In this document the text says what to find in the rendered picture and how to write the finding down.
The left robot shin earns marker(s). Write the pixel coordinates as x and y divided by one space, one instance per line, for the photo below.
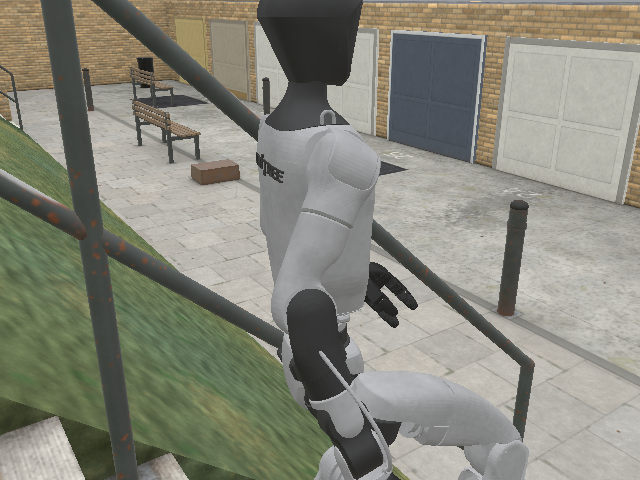
325 455

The robot left upper arm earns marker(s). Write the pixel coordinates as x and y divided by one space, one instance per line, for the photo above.
261 209

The left robot hand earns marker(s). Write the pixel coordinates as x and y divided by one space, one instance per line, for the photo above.
378 277

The robot right upper arm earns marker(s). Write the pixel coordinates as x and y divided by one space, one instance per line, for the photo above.
341 173

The robot shin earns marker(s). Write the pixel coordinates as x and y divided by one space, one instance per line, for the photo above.
505 462
325 455

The robot right forearm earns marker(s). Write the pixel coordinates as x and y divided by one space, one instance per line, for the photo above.
312 326

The right robot shin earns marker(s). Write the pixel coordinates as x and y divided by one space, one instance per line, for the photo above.
505 462

